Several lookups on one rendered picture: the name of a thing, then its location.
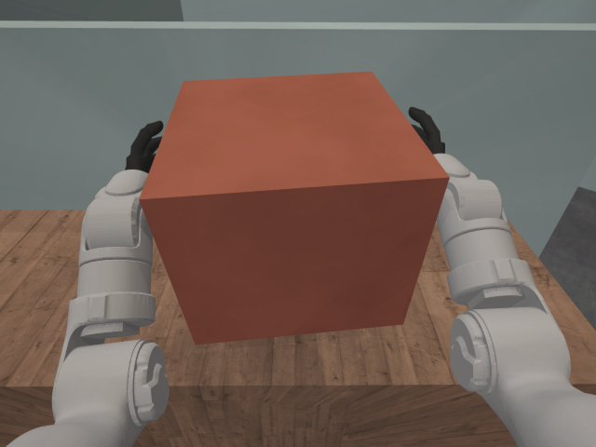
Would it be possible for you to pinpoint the robot right forearm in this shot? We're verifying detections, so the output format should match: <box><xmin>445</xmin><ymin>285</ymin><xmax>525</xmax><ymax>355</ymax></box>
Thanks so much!
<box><xmin>433</xmin><ymin>154</ymin><xmax>571</xmax><ymax>378</ymax></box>

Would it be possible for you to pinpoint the right robot hand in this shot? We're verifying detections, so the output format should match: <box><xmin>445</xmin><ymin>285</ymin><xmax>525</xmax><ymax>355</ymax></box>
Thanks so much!
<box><xmin>409</xmin><ymin>107</ymin><xmax>445</xmax><ymax>155</ymax></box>

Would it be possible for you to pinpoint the robot left forearm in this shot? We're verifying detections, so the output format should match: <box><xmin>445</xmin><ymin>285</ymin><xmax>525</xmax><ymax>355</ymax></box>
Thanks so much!
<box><xmin>52</xmin><ymin>169</ymin><xmax>156</xmax><ymax>421</ymax></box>

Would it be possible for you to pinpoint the pedestal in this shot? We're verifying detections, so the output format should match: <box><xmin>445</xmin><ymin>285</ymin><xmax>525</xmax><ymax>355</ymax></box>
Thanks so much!
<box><xmin>0</xmin><ymin>210</ymin><xmax>596</xmax><ymax>447</ymax></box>

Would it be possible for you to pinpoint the carton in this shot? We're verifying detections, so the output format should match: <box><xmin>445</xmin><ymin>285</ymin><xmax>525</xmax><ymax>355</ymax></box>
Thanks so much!
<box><xmin>139</xmin><ymin>72</ymin><xmax>450</xmax><ymax>345</ymax></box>

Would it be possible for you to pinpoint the left robot upper arm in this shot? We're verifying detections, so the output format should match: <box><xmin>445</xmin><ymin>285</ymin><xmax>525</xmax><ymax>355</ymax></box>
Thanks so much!
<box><xmin>6</xmin><ymin>339</ymin><xmax>169</xmax><ymax>447</ymax></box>

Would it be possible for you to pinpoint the left robot hand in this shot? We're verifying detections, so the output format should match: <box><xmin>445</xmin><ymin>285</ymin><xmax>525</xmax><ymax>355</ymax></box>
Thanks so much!
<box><xmin>125</xmin><ymin>121</ymin><xmax>163</xmax><ymax>173</ymax></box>

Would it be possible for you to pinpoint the right robot upper arm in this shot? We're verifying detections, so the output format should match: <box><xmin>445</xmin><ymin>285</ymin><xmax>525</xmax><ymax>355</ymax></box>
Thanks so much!
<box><xmin>450</xmin><ymin>306</ymin><xmax>596</xmax><ymax>447</ymax></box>

